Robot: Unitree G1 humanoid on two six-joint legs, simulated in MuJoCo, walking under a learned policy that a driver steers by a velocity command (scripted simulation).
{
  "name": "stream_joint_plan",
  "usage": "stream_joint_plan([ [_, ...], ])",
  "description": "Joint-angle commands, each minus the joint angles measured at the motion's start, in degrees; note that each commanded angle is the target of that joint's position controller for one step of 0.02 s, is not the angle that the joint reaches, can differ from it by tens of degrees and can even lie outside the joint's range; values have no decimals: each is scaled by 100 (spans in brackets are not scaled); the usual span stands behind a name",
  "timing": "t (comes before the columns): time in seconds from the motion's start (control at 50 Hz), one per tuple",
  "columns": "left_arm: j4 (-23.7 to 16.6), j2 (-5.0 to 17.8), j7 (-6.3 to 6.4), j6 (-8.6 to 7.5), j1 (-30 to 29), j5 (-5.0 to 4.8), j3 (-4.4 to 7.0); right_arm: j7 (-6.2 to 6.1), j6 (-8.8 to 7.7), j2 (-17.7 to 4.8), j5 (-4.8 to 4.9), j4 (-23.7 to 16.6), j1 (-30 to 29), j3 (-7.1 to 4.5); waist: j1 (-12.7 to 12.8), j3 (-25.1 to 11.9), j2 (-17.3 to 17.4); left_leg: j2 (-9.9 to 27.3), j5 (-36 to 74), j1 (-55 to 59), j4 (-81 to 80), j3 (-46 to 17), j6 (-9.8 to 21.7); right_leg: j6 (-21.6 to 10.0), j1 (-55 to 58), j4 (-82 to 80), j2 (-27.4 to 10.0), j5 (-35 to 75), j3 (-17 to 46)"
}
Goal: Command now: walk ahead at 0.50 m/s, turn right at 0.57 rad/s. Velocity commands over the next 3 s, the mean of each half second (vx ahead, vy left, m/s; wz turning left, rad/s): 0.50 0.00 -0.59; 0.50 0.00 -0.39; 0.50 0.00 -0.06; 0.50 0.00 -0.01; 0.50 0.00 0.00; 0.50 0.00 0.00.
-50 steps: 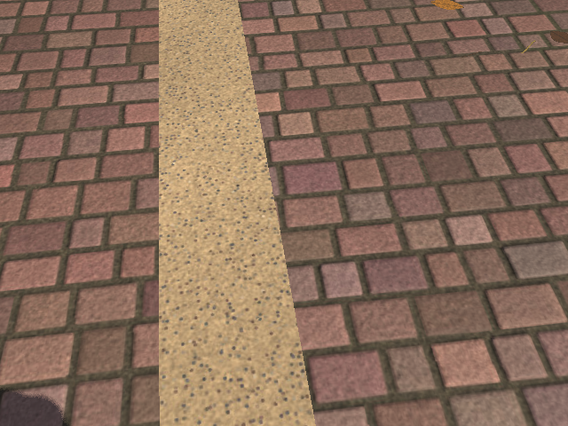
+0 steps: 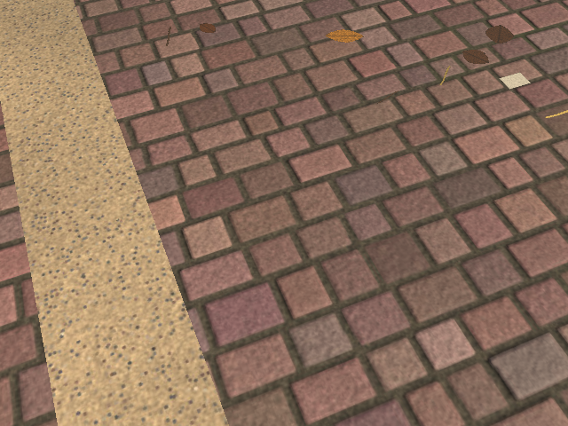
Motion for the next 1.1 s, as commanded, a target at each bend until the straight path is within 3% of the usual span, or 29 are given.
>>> stream_joint_plan([
  [0.02, -481, 659, 81, -142, 41, 80, 156, -20, -79, -765, -125, -486, 20, -201, -87, -784, -330, 349, 397, -1353, -439, -417, 21, -1238, 1596, -1759, -1577, 1043, 2472],
  [0.08, -450, 834, 195, -167, 226, 15, 204, -15, 50, -514, -172, -588, -254, -136, -82, -595, -181, 240, 898, -1319, -1373, -229, -196, -1182, 1122, -1905, -1367, 1541, 1938],
  [0.16, -385, 895, 298, -108, 519, -33, 229, 56, 38, -293, -143, -785, -1064, -24, 231, -406, -428, -85, 2424, -1002, -3104, -175, -308, -825, 860, -1870, -995, 969, 1555],
  [0.24, -274, 887, 322, -38, 885, -70, 237, 168, -50, -411, -39, -946, -1576, -34, 434, -326, -556, -324, 2723, -660, -3938, -237, -251, -707, 1062, -1572, -1114, 470, 1938],
  [0.3, -278, 867, 350, 16, 911, -53, 245, 220, -132, -613, -20, -947, -1423, -115, 290, -361, -733, -376, 2123, -375, -4245, -323, -72, -584, 1476, -1083, -1271, 440, 2439],
  [0.34, -355, 715, 346, 38, 756, -35, 199, 183, -187, -776, -43, -757, -660, -227, -144, -651, -816, -381, 2003, 714, -4573, -185, 181, -367, 1379, -424, -1021, 870, 2424],
  [0.36, -460, 416, 321, 15, 682, 17, 85, 139, -214, -1020, -152, -671, 93, -312, -512, -1315, -515, 283, 1863, 2035, -4414, -739, 511, -159, 881, 814, -713, 672, 2080],
  [0.38, -611, 74, 345, -30, 1217, -43, -12, 106, -162, -1483, -266, -563, 822, -420, -450, -2121, 792, 1542, 929, 4047, -4655, -2844, 1254, 275, -911, 2763, 97, -999, 1260],
  [0.4, -670, 351, 346, -66, 1507, -140, -21, 163, -104, -1326, -133, -441, 981, -394, -355, -2226, 1817, 2130, -414, 4337, -5171, -4584, 1619, 381, -2085, 3865, -70, -2459, 1138],
  [0.42, -583, 816, 338, -38, 1182, -160, 95, 147, -66, -819, -67, -536, 668, -257, -450, -1451, 1065, 1919, -975, 3709, -5317, -3932, 1402, 435, -2413, 4320, -409, -1969, 1219],
  [0.44, -648, 899, 329, 0, 719, -93, 123, 120, -8, -625, -84, -572, 405, -191, -463, -905, 609, 1651, -461, 2978, -5356, -2975, 1175, 463, -2347, 4325, -603, -1522, 978],
  [0.46, -720, 826, 317, 9, 483, -27, 133, 113, 26, -537, -130, -545, 179, -147, -347, -566, 405, 1406, 192, 2331, -5495, -2363, 1088, 467, -2183, 4083, -761, -1194, 913],
  [0.52, -772, 512, 245, 106, 492, -81, 119, 96, -18, -398, -139, -435, -15, -100, -114, -325, 603, 1047, 1240, 1545, -5900, -1216, 1028, 469, -1704, 3603, -1047, -780, 783],
  [0.58, -936, 362, 232, 151, 243, -44, 68, 83, -67, -635, -123, -278, 69, -178, -105, -250, 432, 1157, 1929, 1581, -6119, -656, 1197, 591, -1967, 3081, -1134, -320, 750],
  [0.66, -1020, 240, 133, 86, -237, -32, 1, 63, -6, -790, -106, -129, 164, -203, -270, -196, 275, 997, 2569, 1782, -6134, 192, 1059, 585, -1822, 1830, -1080, 792, 536],
  [0.72, -1176, 71, 39, 10, -828, -23, -89, 78, 59, -910, -39, 66, 508, -208, -493, -16, 195, 1004, 2614, 1911, -6163, 490, 1015, 471, -1502, 896, -908, 1092, 240],
  [0.78, -1357, 150, -37, -22, -1181, -39, -85, 102, 155, -1065, 73, 256, 761, -241, -504, 147, 258, 1238, 3017, 2425, -6013, 513, 989, 287, -1462, 346, -779, 639, 94],
  [0.82, -1382, 326, -54, -27, -1025, 6, -8, 85, 223, -1212, 126, 335, 754, -269, -261, -40, 433, 1312, 4564, 2718, -5488, 625, 899, 80, -946, 93, -535, 123, -113],
  [0.84, -1272, 497, -40, -19, -544, 36, 90, 65, 258, -1275, 142, 366, 706, -272, 81, -384, 509, 1234, 5540, 2715, -4831, 790, 794, -59, -169, -100, -336, 113, -260],
  [0.86, -1000, 750, 4, -3, 341, 35, 241, 35, 283, -1197, 131, 379, 689, -221, 556, -899, 437, 1022, 5888, 2317, -3796, 1044, 627, -230, 1188, -386, -129, 514, -363],
  [0.88, -789, 1148, 102, 50, 1301, 44, 385, 11, 250, -939, -14, 258, 698, -96, 942, -1586, 33, 805, 4285, 959, -2192, 1109, 394, -505, 3051, -82, -850, 878, 618],
  [0.9, -738, 1737, 131, 31, 1342, 27, 438, 109, 128, -172, -138, 49, 1378, 178, 349, -2393, -1512, -230, -657, -1339, -60, 771, 48, -1564, 4835, -538, -2457, -26, 3671],
  [0.92, -800, 1175, 115, -3, 1506, 32, 291, 162, -7, -720, 48, 175, 916, 51, 742, -2774, -876, -238, -1126, -1837, 633, -273, 103, -1599, 4788, -1144, -2625, -401, 4376],
  [0.94, -735, 985, 95, -57, 1198, 61, 204, 183, -62, -938, 225, -72, 298, -24, 740, -1799, -760, -3, -708, -2284, 721, -227, 170, -1321, 4110, -1239, -2386, 76, 3376],
  [0.96, -714, 848, 98, -87, 845, 37, 157, 151, -88, -834, 172, -119, 105, 12, 517, -1290, -463, 243, -188, -2194, 332, -168, 198, -1128, 3297, -1297, -2122, 601, 2676],
  [0.98, -716, 656, 89, -100, 524, 50, 98, 124, -70, -814, 44, -85, 53, -6, 314, -923, -362, 387, 115, -1945, -54, -139, 154, -1025, 2571, -1450, -1914, 1089, 2176],
  [1.0, -746, 538, 92, -129, 347, 123, 54, 128, -6, -760, 8, -37, 239, -12, 90, -799, -442, 500, 392, -1552, -199, -197, 127, -1010, 2032, -1686, -1811, 1280, 1921],
  [1.04, -695, 558, 95, -204, 206, 101, 70, 140, 116, -576, 6, 43, 493, 20, -136, -737, -496, 541, 527, -1217, -544, -183, -8, -1129, 1535, -2015, -1803, 1437, 1676],
  [1.1, -518, 672, 145, -280, 283, 79, 102, 114, 215, -432, -73, -70, 37, 66, -113, -386, -305, 552, 1240, -1478, -1373, -139, -157, -1055, 1246, -2329, -1677, 1524, 1169],
])
Next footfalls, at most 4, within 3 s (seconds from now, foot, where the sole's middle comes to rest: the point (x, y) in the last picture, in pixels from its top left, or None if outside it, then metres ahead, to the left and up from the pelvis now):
0.36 left None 0.39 0.12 -0.76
0.88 right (406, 374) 0.55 -0.24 -0.76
1.38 left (362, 241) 0.93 -0.17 -0.76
1.92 right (479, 199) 1.08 -0.52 -0.76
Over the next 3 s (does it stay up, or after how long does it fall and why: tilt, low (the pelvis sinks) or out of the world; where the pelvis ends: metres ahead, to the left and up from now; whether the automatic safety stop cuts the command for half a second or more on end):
stays up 1.52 -0.63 0.00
